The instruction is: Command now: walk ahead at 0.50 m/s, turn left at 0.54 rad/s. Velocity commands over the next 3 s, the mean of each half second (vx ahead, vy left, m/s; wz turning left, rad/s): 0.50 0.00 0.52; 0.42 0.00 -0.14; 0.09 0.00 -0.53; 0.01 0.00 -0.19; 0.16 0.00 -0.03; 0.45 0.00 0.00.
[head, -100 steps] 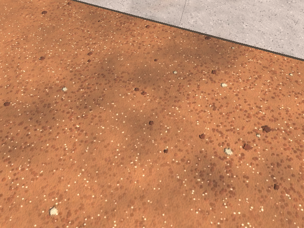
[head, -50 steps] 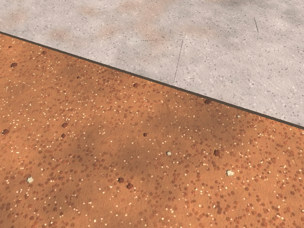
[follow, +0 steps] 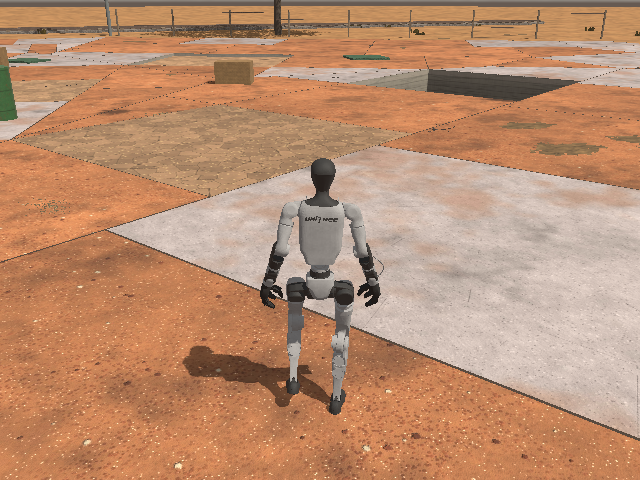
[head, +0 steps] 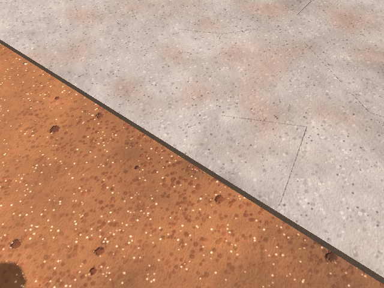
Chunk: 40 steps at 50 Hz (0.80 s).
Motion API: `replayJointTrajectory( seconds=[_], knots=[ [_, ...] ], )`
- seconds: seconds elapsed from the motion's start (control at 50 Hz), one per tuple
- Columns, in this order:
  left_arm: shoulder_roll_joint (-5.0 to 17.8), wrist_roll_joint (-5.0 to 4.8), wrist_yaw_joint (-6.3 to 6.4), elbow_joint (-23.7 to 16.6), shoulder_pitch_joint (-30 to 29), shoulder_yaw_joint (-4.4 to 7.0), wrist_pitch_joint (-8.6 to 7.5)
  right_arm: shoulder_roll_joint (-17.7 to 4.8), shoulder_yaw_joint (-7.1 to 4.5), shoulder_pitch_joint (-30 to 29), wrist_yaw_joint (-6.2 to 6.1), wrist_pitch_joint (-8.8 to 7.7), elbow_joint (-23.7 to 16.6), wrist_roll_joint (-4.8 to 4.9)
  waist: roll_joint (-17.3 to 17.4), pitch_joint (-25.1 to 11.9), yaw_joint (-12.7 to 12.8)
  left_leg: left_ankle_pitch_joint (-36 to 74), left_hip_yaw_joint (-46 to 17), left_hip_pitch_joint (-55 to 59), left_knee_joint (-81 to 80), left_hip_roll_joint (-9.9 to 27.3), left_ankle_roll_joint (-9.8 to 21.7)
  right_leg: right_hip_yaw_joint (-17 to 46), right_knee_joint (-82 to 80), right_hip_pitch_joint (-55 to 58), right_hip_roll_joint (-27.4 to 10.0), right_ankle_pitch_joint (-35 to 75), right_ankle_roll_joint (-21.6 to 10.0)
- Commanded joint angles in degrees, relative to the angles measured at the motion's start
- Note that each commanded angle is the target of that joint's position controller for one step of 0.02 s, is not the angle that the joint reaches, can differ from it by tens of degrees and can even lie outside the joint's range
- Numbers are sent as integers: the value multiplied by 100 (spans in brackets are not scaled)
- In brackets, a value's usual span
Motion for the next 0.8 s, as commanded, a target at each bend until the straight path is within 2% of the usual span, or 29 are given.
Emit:
replayJointTrajectory(
  seconds=[0.02, 0.08, 0.12, 0.2, 0.24, 0.26, 0.28, 0.3, 0.32, 0.34, 0.36, 0.38, 0.4, 0.42, 0.44, 0.48, 0.54, 0.62, 0.74, 0.78, 0.8],
  knots=[
    [477, 1, -6, -194, 183, 72, -124, 56, 54, -61, 104, 53, -363, -13, -682, 130, -100, 614, -97, -642, -285, 242, -89, 833, -1117, 207, -1582, 1142, -542],
    [542, 7, -8, -158, 297, 76, -117, 104, 128, -684, 177, 29, -602, 2, -685, 259, 3, 1174, 147, -471, -1365, 181, -118, 334, -1103, 270, -1469, 1458, -484],
    [665, 1, 15, -123, 453, 101, -105, 116, 172, -1096, 221, 23, -766, -8, -701, 326, 116, 1287, 391, -283, -1957, 138, -54, 120, -1097, 432, -1539, 1624, -458],
    [838, 16, 71, -4, 790, 148, 21, 1, 166, -1510, 254, 17, -993, -51, -721, 397, 226, 645, 727, -99, -2616, -53, 203, -195, -720, 1175, -1719, 2461, -387],
    [996, 27, 97, 19, 801, 184, 112, -88, 120, -1302, 212, 21, -981, -78, -854, 200, 98, 42, 946, 394, -2789, -396, 409, -410, 6, 1452, -1735, 4150, -314],
    [1093, 28, 100, 22, 797, 208, 173, -168, 73, -924, 179, 6, -894, -80, -896, -40, -66, -225, 1015, 828, -2890, -620, 535, -477, 686, 1537, -1731, 4867, -296],
    [1155, 13, 89, -6, 759, 219, 240, -278, -1, -260, 129, -44, -705, -84, -818, -441, -343, -233, 1027, 1603, -3179, -861, 681, -552, 1725, 1388, -1687, 4937, -249],
    [1128, 6, 68, -110, 677, 202, 273, -554, -133, 716, 41, -99, -397, -145, -472, -1005, -778, -143, 578, 3041, -3571, -740, 903, -632, 3208, 508, -1562, 3876, -53],
    [502, -70, -4, -498, 791, 60, 250, -1240, -302, 984, -42, -119, -404, -178, 674, -1573, -626, -734, -1944, 4827, -3779, 979, 1481, -576, 5154, -1774, -958, -71, 259],
    [748, -30, -79, -841, 352, 126, 180, -1541, -352, 1053, -83, -49, -557, 4, 703, -1900, -636, -281, -4378, 5278, -4713, 1721, 1981, 549, 6271, -3095, -45, -2159, 461],
    [807, -28, -102, -947, -271, 126, 148, -1337, -296, 943, -133, 2, -440, 43, -12, -1114, -655, 246, -3271, 4876, -4781, 1530, 1743, 1034, 6235, -3661, -434, -1493, 375],
    [671, -82, -110, -891, -178, 59, 84, -977, -198, 644, -167, -27, -407, 95, -136, -564, -410, 952, -2473, 4064, -4804, 1344, 1521, 1023, 5743, -3442, -654, -929, 320],
    [635, -43, -102, -739, -6, 59, 92, -697, -115, 331, -176, -81, -431, 99, -340, -309, -137, 1574, -1900, 3432, -4888, 1001, 1237, 1061, 5208, -2993, -823, -724, 302],
    [631, 79, -102, -672, 161, 61, 188, -530, -48, 136, -187, -139, -433, 146, -274, -225, 75, 1988, -1498, 3002, -4972, 745, 1093, 1086, 4920, -2591, -889, -664, 336],
    [598, 146, -125, -591, 343, 52, 297, -424, 3, 77, -178, -208, -437, 158, -163, -313, 173, 2219, -1255, 2792, -5042, 613, 1026, 1091, 4760, -2271, -913, -602, 364],
    [539, 152, -187, -591, 320, 49, 427, -463, 19, 324, -151, -334, -310, 196, -130, -309, 213, 2598, -1031, 2693, -5190, 482, 1013, 996, 4511, -2224, -852, -438, 422],
    [536, 122, -221, -760, -301, 43, 482, -588, 8, 725, -143, -380, -160, 188, -50, -9, 29, 2459, -922, 2824, -5453, 430, 880, 932, 3928, -2762, -868, 175, 469],
    [560, 61, -237, -945, -979, 30, 474, -574, 49, 1050, -152, -396, -58, 170, 24, 142, -184, 2523, -727, 3384, -5552, 456, 679, 895, 3091, -3257, -789, 830, 421],
    [452, 8, -310, -1204, -1736, -73, 411, -472, 145, 1406, -248, -443, 191, 39, 18, 502, -399, 3087, -102, 4011, -5652, 679, 542, 744, 1969, -3180, -388, 1051, 38],
    [464, 15, -318, -1238, -1680, -77, 383, -521, 161, 1305, -306, -449, 234, 19, 28, 489, -282, 3961, 136, 4187, -5407, 764, 449, 614, 1613, -2812, -182, 788, -163],
    [472, 34, -294, -1175, -1457, -71, 364, -551, 172, 1186, -337, -453, 236, 8, 65, 397, -154, 5141, 301, 4208, -5009, 739, 364, 453, 1500, -2418, 18, 591, -271]
  ],
)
